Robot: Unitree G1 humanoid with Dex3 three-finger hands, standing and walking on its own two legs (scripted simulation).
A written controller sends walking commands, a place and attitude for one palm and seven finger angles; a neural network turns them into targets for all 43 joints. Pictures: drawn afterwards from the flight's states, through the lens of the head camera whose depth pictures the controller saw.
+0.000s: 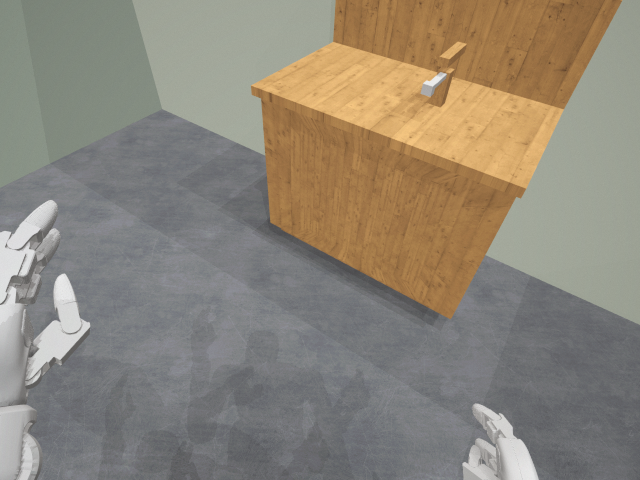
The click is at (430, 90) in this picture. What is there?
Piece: tap's lever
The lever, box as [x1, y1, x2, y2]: [421, 80, 435, 96]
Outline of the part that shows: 426,80 422,85 421,93 430,96 433,93 435,83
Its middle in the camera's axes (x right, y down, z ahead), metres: +0.28 -0.39 +1.02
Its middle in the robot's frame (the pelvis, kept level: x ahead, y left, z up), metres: +1.04 -0.22 +0.02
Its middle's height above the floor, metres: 0.80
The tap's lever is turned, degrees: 0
